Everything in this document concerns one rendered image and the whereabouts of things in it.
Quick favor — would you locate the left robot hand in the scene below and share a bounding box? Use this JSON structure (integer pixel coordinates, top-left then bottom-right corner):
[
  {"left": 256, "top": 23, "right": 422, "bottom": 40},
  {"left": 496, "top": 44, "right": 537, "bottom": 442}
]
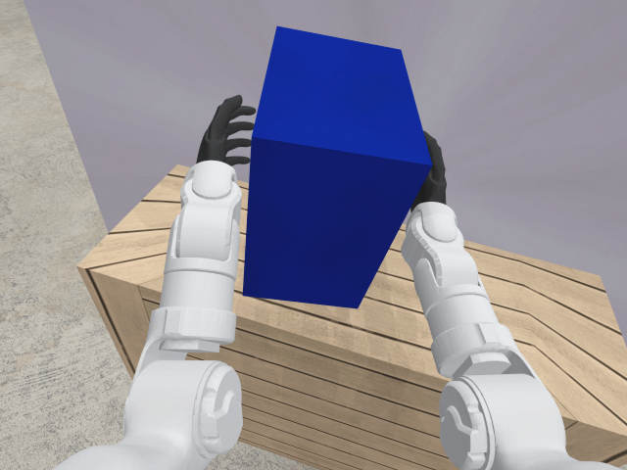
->
[{"left": 196, "top": 95, "right": 256, "bottom": 166}]

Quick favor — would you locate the left robot upper arm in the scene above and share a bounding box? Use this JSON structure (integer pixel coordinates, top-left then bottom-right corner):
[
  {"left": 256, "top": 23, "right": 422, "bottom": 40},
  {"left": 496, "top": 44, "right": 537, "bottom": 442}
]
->
[{"left": 52, "top": 360, "right": 243, "bottom": 470}]

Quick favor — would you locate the carton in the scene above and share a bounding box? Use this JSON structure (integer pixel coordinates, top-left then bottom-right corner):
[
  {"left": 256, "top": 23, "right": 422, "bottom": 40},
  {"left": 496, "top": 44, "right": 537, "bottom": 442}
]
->
[{"left": 243, "top": 26, "right": 432, "bottom": 308}]

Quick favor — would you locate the left robot forearm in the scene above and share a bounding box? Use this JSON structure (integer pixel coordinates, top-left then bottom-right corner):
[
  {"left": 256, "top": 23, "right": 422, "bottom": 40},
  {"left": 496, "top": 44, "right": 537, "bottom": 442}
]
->
[{"left": 123, "top": 161, "right": 242, "bottom": 432}]

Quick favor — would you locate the right robot hand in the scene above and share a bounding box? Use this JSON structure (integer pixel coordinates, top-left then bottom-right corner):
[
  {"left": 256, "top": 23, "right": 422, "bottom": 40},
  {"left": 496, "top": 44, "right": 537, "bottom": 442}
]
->
[{"left": 410, "top": 130, "right": 447, "bottom": 212}]

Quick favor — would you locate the right robot upper arm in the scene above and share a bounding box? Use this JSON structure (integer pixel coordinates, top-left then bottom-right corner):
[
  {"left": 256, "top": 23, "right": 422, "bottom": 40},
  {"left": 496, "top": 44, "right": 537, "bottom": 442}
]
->
[{"left": 439, "top": 374, "right": 622, "bottom": 470}]

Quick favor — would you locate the pedestal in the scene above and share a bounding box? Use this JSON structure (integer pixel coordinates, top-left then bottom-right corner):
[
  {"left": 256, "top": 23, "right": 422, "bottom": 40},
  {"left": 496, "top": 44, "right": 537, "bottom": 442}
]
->
[{"left": 76, "top": 164, "right": 627, "bottom": 470}]

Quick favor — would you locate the right robot forearm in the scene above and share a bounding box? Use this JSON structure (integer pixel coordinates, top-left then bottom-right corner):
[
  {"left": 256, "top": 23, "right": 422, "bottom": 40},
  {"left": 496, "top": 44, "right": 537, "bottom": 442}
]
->
[{"left": 401, "top": 202, "right": 566, "bottom": 444}]

